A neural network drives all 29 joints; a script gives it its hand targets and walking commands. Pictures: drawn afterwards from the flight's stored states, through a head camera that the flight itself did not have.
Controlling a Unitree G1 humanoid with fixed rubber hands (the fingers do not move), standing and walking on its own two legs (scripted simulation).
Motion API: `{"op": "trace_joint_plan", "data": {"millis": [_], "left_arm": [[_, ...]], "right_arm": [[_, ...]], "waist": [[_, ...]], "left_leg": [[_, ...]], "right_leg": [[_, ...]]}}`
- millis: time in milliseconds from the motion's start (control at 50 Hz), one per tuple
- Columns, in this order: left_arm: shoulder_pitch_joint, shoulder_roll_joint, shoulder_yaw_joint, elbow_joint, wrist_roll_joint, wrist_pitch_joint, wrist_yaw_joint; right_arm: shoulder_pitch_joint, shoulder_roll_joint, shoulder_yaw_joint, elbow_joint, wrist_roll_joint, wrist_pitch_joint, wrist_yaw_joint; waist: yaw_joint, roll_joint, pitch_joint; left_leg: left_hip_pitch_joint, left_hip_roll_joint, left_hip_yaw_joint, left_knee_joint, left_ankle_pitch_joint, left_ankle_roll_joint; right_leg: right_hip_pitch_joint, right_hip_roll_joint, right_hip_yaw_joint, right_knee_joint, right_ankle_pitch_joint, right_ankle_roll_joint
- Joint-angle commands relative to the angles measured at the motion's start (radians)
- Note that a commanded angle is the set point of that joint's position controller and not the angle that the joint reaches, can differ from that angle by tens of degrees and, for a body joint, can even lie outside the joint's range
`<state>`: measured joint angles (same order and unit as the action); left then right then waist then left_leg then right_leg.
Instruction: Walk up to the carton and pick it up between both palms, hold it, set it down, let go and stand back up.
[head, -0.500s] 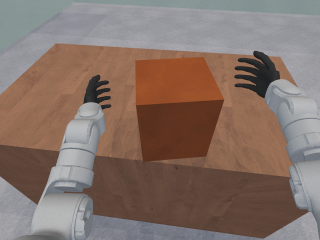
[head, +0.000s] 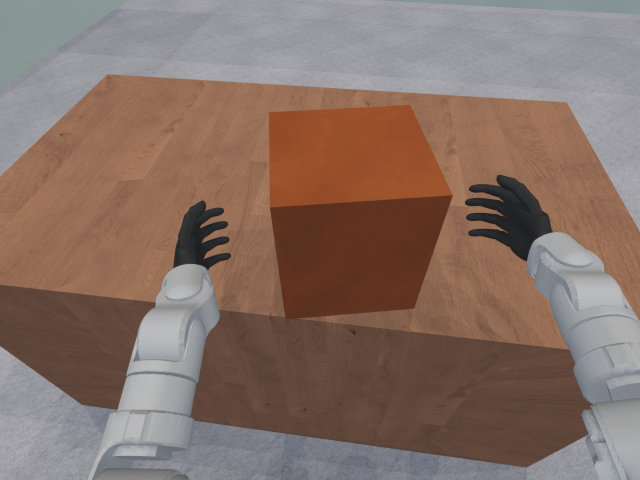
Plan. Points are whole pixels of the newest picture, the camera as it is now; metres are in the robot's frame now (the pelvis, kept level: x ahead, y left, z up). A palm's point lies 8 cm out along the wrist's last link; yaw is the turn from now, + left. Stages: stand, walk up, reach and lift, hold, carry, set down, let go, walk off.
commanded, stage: set down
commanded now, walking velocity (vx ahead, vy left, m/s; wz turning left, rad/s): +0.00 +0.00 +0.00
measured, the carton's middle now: (345, 216) +0.50 +0.03 +0.04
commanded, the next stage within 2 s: none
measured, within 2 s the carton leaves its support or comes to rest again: neither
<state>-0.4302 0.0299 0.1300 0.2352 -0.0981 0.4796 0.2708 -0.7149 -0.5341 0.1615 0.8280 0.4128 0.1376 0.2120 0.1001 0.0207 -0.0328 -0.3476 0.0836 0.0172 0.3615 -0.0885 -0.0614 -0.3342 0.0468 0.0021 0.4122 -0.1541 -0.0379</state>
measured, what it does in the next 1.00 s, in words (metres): stands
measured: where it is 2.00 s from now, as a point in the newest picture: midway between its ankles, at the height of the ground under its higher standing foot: outside the picture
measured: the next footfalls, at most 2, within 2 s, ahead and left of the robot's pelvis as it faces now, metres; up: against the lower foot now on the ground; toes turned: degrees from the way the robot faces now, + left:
none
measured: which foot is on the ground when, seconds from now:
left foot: down 0.00-1.00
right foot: down 0.00-1.00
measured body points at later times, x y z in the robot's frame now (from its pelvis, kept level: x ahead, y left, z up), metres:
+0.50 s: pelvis +0.01 +0.00 +0.00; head +0.02 -0.01 +0.45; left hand +0.29 +0.20 +0.05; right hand +0.38 -0.24 +0.05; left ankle +0.05 +0.16 -0.74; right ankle +0.03 -0.09 -0.74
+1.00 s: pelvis +0.02 +0.00 +0.00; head +0.04 -0.01 +0.45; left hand +0.28 +0.21 +0.04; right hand +0.35 -0.22 +0.02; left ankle +0.05 +0.16 -0.74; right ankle +0.03 -0.09 -0.74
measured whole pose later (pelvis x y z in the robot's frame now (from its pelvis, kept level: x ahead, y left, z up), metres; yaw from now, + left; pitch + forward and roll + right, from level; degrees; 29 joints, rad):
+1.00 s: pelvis +0.02 +0.00 +0.00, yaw +0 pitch +6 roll +0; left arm 0.01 0.05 0.02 0.15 -0.03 0.12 0.21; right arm -0.20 -0.48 0.10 0.67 0.37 -0.18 0.23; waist 0.10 0.01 -0.08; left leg -0.35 0.08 0.02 0.36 -0.12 -0.05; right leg -0.33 0.05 0.00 0.41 -0.18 -0.04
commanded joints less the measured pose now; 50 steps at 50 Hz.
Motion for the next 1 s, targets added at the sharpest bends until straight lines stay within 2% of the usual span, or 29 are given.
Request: {"op": "trace_joint_plan", "data": {"millis": [0,60,120,240,260,300,320,340,420,440,460,480,500,520,580,600,660,760,800,820,840,880,900,920,940,980], "left_arm": [[-0.272,0.032,-0.055,-0.352,0.047,-0.023,-0.026],[-0.245,0.056,-0.037,-0.367,0.054,-0.041,-0.033],[-0.183,0.052,-0.034,-0.377,0.065,-0.063,-0.036],[0.023,-0.01,-0.058,-0.365,0.108,-0.103,-0.054],[-0.007,-0.003,-0.063,-0.366,0.103,-0.113,-0.058],[0.074,-0.02,-0.066,-0.388,0.116,-0.144,-0.059],[0.015,0.002,-0.072,-0.387,0.104,-0.164,-0.057],[0.074,-0.012,-0.077,-0.394,0.103,-0.185,-0.054],[0.014,0.026,-0.091,-0.405,0.072,-0.263,-0.034],[0.049,0.012,-0.107,-0.401,0.07,-0.277,-0.029],[-0.005,0.032,-0.11,-0.379,0.057,-0.288,-0.027],[0.014,0.019,-0.123,-0.355,0.053,-0.291,-0.024],[0.041,0.009,-0.127,-0.346,0.056,-0.294,-0.022],[0.009,0.015,-0.137,-0.315,0.052,-0.292,-0.023],[0.131,-0.032,-0.147,-0.212,0.085,-0.28,-0.035],[0.188,-0.046,-0.139,-0.202,0.103,-0.279,-0.041],[0.293,-0.061,-0.124,-0.144,0.143,-0.269,-0.064],[0.271,0.026,-0.077,-0.229,0.143,-0.332,-0.077],[0.154,0.084,-0.074,-0.282,0.099,-0.37,-0.061],[0.149,0.087,-0.082,-0.321,0.079,-0.395,-0.048],[0.144,0.085,-0.096,-0.348,0.059,-0.412,-0.037],[0.196,0.052,-0.133,-0.322,0.037,-0.421,-0.032],[0.278,0.025,-0.155,-0.25,0.04,-0.408,-0.049],[0.274,0.021,-0.157,-0.248,0.044,-0.404,-0.058],[0.336,0.002,-0.168,-0.163,0.053,-0.385,-0.079],[0.408,-0.019,-0.168,-0.104,0.076,-0.362,-0.116]], "right_arm": [[-0.194,-0.225,-0.199,-0.159,-0.026,-0.057,0.006],[-0.188,-0.224,-0.216,-0.2,-0.033,-0.084,0.004],[-0.14,-0.225,-0.22,-0.218,-0.028,-0.113,0.006],[0.056,-0.211,-0.199,-0.16,-0.017,-0.162,0.022],[0.033,-0.214,-0.212,-0.167,-0.024,-0.169,0.022],[0.118,-0.205,-0.213,-0.165,-0.026,-0.199,0.03],[0.063,-0.213,-0.232,-0.177,-0.032,-0.209,0.032],[0.129,-0.202,-0.232,-0.175,-0.034,-0.224,0.035],[0.08,-0.192,-0.248,-0.224,-0.032,-0.268,0.047],[0.132,-0.182,-0.244,-0.217,-0.03,-0.276,0.052],[0.079,-0.179,-0.243,-0.239,-0.032,-0.281,0.052],[0.101,-0.176,-0.245,-0.225,-0.032,-0.278,0.055],[0.131,-0.167,-0.235,-0.223,-0.033,-0.283,0.059],[0.109,-0.168,-0.238,-0.221,-0.039,-0.281,0.059],[0.236,-0.148,-0.212,-0.141,-0.046,-0.282,0.067],[0.279,-0.141,-0.204,-0.138,-0.046,-0.288,0.068],[0.393,-0.131,-0.187,-0.075,-0.062,-0.297,0.066],[0.373,-0.108,-0.19,-0.233,-0.076,-0.355,0.032],[0.26,-0.112,-0.217,-0.326,-0.068,-0.363,0.019],[0.266,-0.104,-0.223,-0.365,-0.056,-0.372,0.02],[0.265,-0.102,-0.23,-0.394,-0.044,-0.374,0.022],[0.33,-0.088,-0.227,-0.367,-0.04,-0.369,0.024],[0.42,-0.063,-0.215,-0.295,-0.054,-0.355,0.018],[0.431,-0.068,-0.207,-0.29,-0.058,-0.352,0.016],[0.5,-0.051,-0.186,-0.212,-0.068,-0.339,0.008],[0.57,-0.05,-0.16,-0.159,-0.079,-0.332,-0.002]], "waist": [[-0.066,-0.086,-0.466],[-0.062,-0.11,-0.454],[-0.065,-0.123,-0.461],[-0.084,-0.124,-0.395],[-0.095,-0.121,-0.396],[-0.095,-0.128,-0.385],[-0.101,-0.123,-0.399],[-0.107,-0.13,-0.389],[-0.101,-0.144,-0.405],[-0.112,-0.15,-0.388],[-0.104,-0.161,-0.384],[-0.11,-0.168,-0.368],[-0.103,-0.173,-0.357],[-0.109,-0.182,-0.343],[-0.113,-0.198,-0.264],[-0.103,-0.197,-0.255],[-0.116,-0.202,-0.209],[-0.107,-0.216,-0.285],[-0.097,-0.211,-0.344],[-0.084,-0.208,-0.374],[-0.087,-0.208,-0.393],[-0.091,-0.204,-0.374],[-0.114,-0.204,-0.312],[-0.111,-0.193,-0.312],[-0.126,-0.191,-0.25],[-0.149,-0.184,-0.211]], "left_leg": [[0.323,-0.088,-0.017,-0.047,0.098,0.044],[0.301,-0.092,-0.012,-0.045,0.093,0.054],[0.293,-0.093,-0.01,-0.037,0.119,0.059],[0.351,-0.086,-0.021,-0.039,0.182,0.061],[0.342,-0.085,-0.019,-0.041,0.164,0.061],[0.362,-0.084,-0.023,-0.041,0.175,0.06],[0.344,-0.086,-0.017,-0.037,0.144,0.062],[0.349,-0.085,-0.022,-0.037,0.139,0.064],[0.288,-0.088,-0.011,-0.033,0.036,0.075],[0.284,-0.087,-0.012,-0.034,0.018,0.077],[0.256,-0.088,-0.006,-0.035,-0.021,0.082],[0.244,-0.087,-0.007,-0.04,-0.053,0.085],[0.247,-0.087,-0.006,-0.041,-0.059,0.087],[0.23,-0.087,-0.004,-0.046,-0.086,0.091],[0.244,-0.086,-0.008,-0.057,-0.096,0.097],[0.259,-0.084,-0.01,-0.058,-0.079,0.096],[0.288,-0.087,-0.01,-0.066,-0.057,0.093],[0.248,-0.115,0.011,-0.048,-0.032,0.097],[0.195,-0.12,0.02,-0.039,-0.085,0.1],[0.188,-0.116,0.02,-0.031,-0.086,0.099],[0.181,-0.112,0.015,-0.023,-0.09,0.097],[0.194,-0.1,0.008,-0.023,-0.099,0.093],[0.217,-0.097,0.005,-0.032,-0.1,0.092],[0.241,-0.094,0.005,-0.04,-0.088,0.089],[0.26,-0.093,0.005,-0.051,-0.076,0.087],[0.323,-0.091,0.001,-0.056,-0.004,0.081]], "right_leg": [[0.151,0.022,0.005,-0.077,0.145,0.021],[0.167,0.016,0.011,-0.072,0.147,0.027],[0.199,0.013,0.018,-0.059,0.202,0.032],[0.219,0.012,0.02,-0.067,0.259,0.031],[0.205,0.009,0.019,-0.07,0.239,0.03],[0.209,0.01,0.016,-0.074,0.237,0.031],[0.183,0.006,0.016,-0.073,0.201,0.032],[0.185,0.007,0.014,-0.076,0.194,0.03],[0.139,-0.001,0.019,-0.076,0.086,0.028],[0.136,-0.002,0.02,-0.081,0.066,0.026],[0.121,-0.006,0.023,-0.082,0.026,0.027],[0.11,-0.009,0.024,-0.09,-0.012,0.024],[0.11,-0.013,0.029,-0.093,-0.025,0.024],[0.104,-0.018,0.036,-0.098,-0.052,0.023],[0.103,-0.025,0.049,-0.12,-0.075,0.022],[0.112,-0.028,0.055,-0.122,-0.062,0.021],[0.132,-0.032,0.058,-0.131,-0.03,0.026],[0.205,-0.038,0.066,-0.094,0.086,0.046],[0.191,-0.04,0.067,-0.084,0.04,0.049],[0.179,-0.037,0.065,-0.08,0.017,0.048],[0.169,-0.037,0.066,-0.081,-0.006,0.042],[0.142,-0.037,0.066,-0.097,-0.054,0.031],[0.13,-0.041,0.067,-0.113,-0.047,0.026],[0.133,-0.04,0.067,-0.118,-0.037,0.023],[0.129,-0.043,0.068,-0.128,-0.01,0.022],[0.155,-0.039,0.06,-0.133,0.07,0.021]]}}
